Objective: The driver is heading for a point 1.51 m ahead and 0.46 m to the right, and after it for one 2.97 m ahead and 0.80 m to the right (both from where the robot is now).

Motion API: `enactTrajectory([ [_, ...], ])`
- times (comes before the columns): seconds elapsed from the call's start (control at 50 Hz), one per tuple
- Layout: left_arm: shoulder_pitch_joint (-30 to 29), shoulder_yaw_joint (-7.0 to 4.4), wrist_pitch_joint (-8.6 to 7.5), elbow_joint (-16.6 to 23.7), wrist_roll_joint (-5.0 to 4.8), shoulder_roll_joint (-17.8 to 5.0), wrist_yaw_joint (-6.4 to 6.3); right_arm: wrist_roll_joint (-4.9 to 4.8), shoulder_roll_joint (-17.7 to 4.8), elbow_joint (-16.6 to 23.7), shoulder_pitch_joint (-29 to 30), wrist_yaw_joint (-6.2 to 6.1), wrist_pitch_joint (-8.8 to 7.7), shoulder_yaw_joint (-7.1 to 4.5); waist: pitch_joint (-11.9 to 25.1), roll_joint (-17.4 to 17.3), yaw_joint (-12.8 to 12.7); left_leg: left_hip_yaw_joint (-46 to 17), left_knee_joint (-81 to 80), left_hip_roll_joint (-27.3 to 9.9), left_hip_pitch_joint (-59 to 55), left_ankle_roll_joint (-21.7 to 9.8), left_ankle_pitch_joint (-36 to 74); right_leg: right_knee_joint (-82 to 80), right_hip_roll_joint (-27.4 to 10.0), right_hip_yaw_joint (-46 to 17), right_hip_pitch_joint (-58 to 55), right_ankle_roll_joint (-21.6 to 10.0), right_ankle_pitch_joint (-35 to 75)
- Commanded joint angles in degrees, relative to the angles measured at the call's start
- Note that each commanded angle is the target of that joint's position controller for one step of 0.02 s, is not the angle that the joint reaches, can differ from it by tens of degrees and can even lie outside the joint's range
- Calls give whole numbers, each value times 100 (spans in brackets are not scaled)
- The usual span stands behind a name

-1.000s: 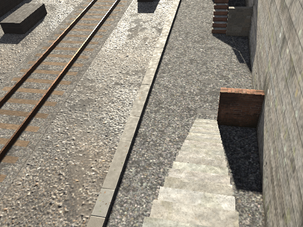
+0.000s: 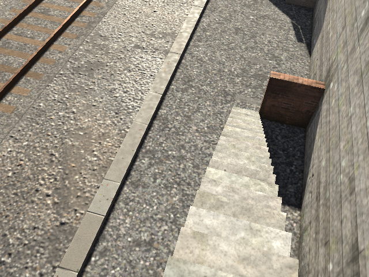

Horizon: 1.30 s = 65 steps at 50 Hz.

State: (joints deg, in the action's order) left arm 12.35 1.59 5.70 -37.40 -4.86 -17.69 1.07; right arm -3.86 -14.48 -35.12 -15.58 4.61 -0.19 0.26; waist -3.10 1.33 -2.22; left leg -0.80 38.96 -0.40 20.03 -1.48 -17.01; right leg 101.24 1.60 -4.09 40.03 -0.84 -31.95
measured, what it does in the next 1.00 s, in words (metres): goes down: right foot 0.19 m lower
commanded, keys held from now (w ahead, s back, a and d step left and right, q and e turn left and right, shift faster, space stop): w+shift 1.00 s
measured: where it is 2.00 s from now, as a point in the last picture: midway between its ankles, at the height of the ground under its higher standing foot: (238, 239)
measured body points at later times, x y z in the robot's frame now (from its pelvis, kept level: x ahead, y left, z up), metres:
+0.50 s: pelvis +0.22 -0.10 -0.17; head +0.24 -0.15 +0.28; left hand +0.37 +0.17 -0.23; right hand +0.33 -0.36 -0.31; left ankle +0.09 +0.08 -0.63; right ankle +0.24 -0.20 -0.91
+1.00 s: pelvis +0.41 -0.11 -0.28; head +0.42 -0.13 +0.17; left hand +0.49 +0.15 -0.39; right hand +0.64 -0.35 -0.35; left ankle +0.58 +0.04 -0.98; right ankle +0.24 -0.20 -0.91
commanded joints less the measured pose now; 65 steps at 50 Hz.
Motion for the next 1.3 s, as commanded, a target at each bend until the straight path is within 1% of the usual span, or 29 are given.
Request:
enactTrajectory([
  [0.02,-1476,-120,121,1392,-58,-640,197,362,-1479,676,245,-83,24,-292,-99,-1133,113,-3420,-2376,-2327,-343,-1162,-1117,-2659,-584,-600,1771,286,1902],
  [0.06,-87,-81,69,612,428,-390,-17,462,-1483,562,756,-75,-19,-289,469,-1109,-303,-2516,-1960,-1735,170,-1239,-299,-3304,-715,-282,-269,479,2687],
  [0.12,-1081,-232,-74,854,154,-607,-262,33,-860,226,229,-25,-238,-187,204,-723,274,-2287,-1404,-1443,-1319,-1207,55,-4397,-802,-429,1012,330,4343],
  [0.22,-1091,-392,-218,672,37,-320,-55,106,-801,-137,-148,-296,-173,-180,-44,-488,599,-1309,-910,-1051,-630,-856,-84,-6738,-546,-221,-843,350,5451],
  [0.26,-630,-669,-128,257,-1,-654,28,365,-727,-257,-184,-376,118,-124,-62,-1028,568,-964,-71,-933,87,-727,-453,-6049,-423,-338,-1491,210,5622],
  [0.36,-393,-781,-147,358,221,-408,283,134,-889,-190,222,-456,315,-84,-459,-664,476,-1028,1372,-960,-174,-787,1048,-7440,-835,-159,-1841,-629,4393],
  [0.42,1044,-863,-504,128,279,-419,65,-10,-675,-220,278,-441,619,133,-51,-360,-111,-545,3550,-524,186,-782,2067,-8566,-844,533,-4023,-610,5446],
  [0.46,1335,-439,-784,-96,65,-388,348,0,-209,124,-292,-502,379,79,173,2743,316,27,8463,728,3062,-236,-4852,-5359,-1384,34,-5358,131,12335],
  [0.48,1828,-632,-581,-177,-252,-827,385,-247,-646,329,-445,-446,141,-95,1019,3370,91,-23,8688,350,3669,-82,-4675,-5007,-1279,-15,-5833,270,11921],
  [0.5,2323,-791,-346,-277,-322,-1170,316,-311,-919,562,197,-334,38,-166,1436,2707,-191,109,8315,180,4036,-32,-4154,-5353,-1329,-381,-5819,28,9747],
  [0.54,1435,-747,-261,143,-31,-1575,233,-151,-958,895,1029,-220,257,-188,1521,808,95,20,7367,-268,4340,73,-2519,-6062,-1908,-1641,-4690,-618,6337],
  [0.56,856,-668,-386,378,141,-1635,206,-69,-782,1136,1245,-153,459,-116,1380,606,334,-61,6784,-372,3960,137,-2434,-6771,-2214,-2498,-3644,-961,4755],
  [0.58,370,-396,-518,427,229,-856,292,76,-887,858,1219,-278,579,-161,606,-184,455,-738,5350,-463,3688,182,-1052,-6514,-1988,-2041,-2311,-669,4074],
  [0.62,694,-291,-720,134,260,-651,311,59,-667,870,986,-445,632,-102,206,124,460,-587,4509,-187,3384,414,-717,-6994,-1993,-2083,-1576,-657,4076],
  [0.68,910,-466,-824,-183,136,-1054,309,28,-706,563,318,-631,437,-173,1293,474,333,-557,3945,-226,2770,270,902,-6756,-1699,-2000,-3146,-439,5423],
  [0.78,1368,-349,-571,-196,416,-578,97,86,-539,887,1844,-438,217,-225,215,50,-288,-856,2716,181,4745,-270,1740,-5502,-1271,-1534,-4155,-645,3971],
  [0.84,1287,-304,-467,-132,444,-549,162,-10,-380,923,1679,-358,240,-218,161,391,-110,-1066,2923,262,4796,-247,1421,-5273,-1361,-1745,-3827,-646,4708],
  [0.88,567,-139,-349,183,431,-261,109,149,-691,937,1574,-241,362,-329,-101,-164,190,-682,1322,211,3108,-176,3064,-5088,-1007,-790,-2116,-693,3325],
  [0.98,272,-165,-27,231,209,-418,176,138,-634,961,1561,-197,200,-478,1,726,-173,-161,-836,35,443,-377,3624,-4912,-765,-355,-2052,-1140,3387],
  [1.0,18,-250,106,178,276,-602,119,78,-777,602,506,-261,146,-626,391,960,341,-279,-305,-229,-528,-461,4095,-4160,-834,-469,-1799,-1164,3317],
  [1.04,-131,37,142,511,-246,-256,38,-198,-592,757,-90,-324,34,-655,-61,327,718,204,-2622,-274,-1239,-339,3431,-2881,-522,97,-1945,-1246,4507],
  [1.06,67,96,67,444,-120,-108,-220,-198,-385,597,-193,-190,-170,-571,-297,-74,530,462,-2598,-180,-2109,-168,3686,-1769,-377,185,-1391,-1268,4434],
  [1.1,48,220,-108,1049,-10,483,-632,-57,-780,392,-1068,99,-561,-359,301,-2323,438,-1220,162,-1648,-4263,-460,10120,3163,646,244,1552,-506,-3191],
  [1.12,-178,75,-233,1243,-71,-316,-609,-443,-879,217,-1495,83,-481,-392,1052,-2237,694,-1143,653,-1691,-4918,-393,9018,2355,182,64,2532,-233,-2240],
  [1.16,-624,-94,-197,1360,-126,-778,-390,-203,-986,240,-1201,51,-332,-445,1507,-869,593,-1644,-165,-1880,-3223,-744,4152,371,-245,-74,2025,103,-312],
  [1.18,-848,-12,-359,1184,737,-107,-355,598,-876,49,-733,-448,-357,-267,1135,-791,487,-2215,-295,-2100,-1870,-1315,3259,-326,66,-869,1755,193,1260],
  [1.2,-771,24,-320,1025,863,99,-247,616,-568,117,-345,-557,-360,-111,650,-522,222,-2327,-581,-2018,-584,-1353,3447,-1138,-78,-706,991,310,2480],
  [1.24,-633,60,-357,816,817,435,-90,452,-478,53,300,-509,-384,6,560,-651,-135,-1846,-677,-1584,535,-951,2830,-2419,-305,-132,-171,302,3667],
  [1.3,-965,-177,-319,707,614,86,-236,398,-923,-56,241,-264,-450,-131,707,-1277,146,-1116,-269,-1314,432,-645,2607,-2937,-165,139,-586,1,4632],
])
